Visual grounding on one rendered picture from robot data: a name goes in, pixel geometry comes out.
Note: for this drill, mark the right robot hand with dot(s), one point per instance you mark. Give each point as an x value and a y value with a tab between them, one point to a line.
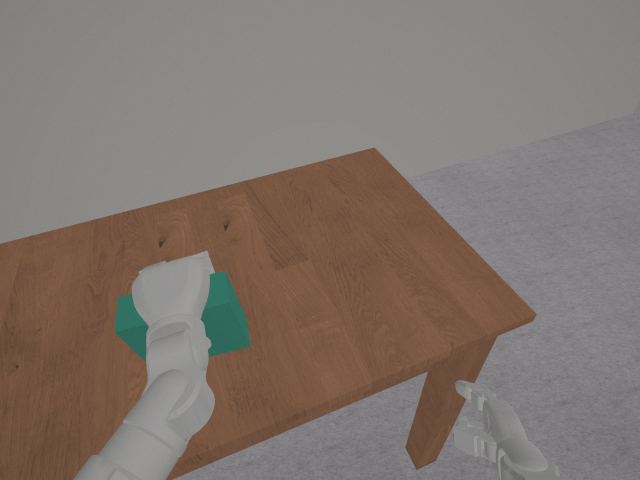
500	422

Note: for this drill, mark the sponge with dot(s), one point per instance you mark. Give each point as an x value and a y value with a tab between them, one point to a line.
223	317

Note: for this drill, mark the left robot forearm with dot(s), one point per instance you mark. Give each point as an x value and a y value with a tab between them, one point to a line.
176	403

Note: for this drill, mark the table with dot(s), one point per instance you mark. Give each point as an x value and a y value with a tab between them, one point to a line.
350	281

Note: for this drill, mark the left robot hand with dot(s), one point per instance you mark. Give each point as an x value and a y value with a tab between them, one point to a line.
178	287

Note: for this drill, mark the right robot forearm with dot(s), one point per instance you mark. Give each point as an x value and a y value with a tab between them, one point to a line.
519	459

